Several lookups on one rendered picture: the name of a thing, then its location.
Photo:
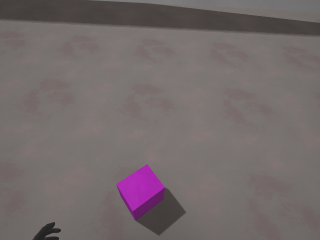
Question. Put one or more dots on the robot left hand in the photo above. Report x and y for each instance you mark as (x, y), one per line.
(46, 230)

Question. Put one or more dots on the carton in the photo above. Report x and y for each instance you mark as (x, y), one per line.
(141, 191)

